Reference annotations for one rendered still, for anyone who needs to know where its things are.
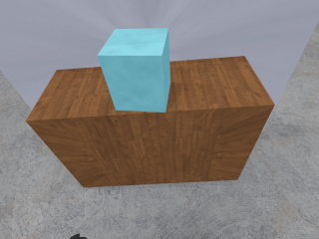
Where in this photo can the pedestal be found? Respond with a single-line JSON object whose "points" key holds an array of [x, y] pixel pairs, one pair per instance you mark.
{"points": [[216, 110]]}

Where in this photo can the carton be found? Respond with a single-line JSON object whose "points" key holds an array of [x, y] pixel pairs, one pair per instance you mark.
{"points": [[136, 67]]}

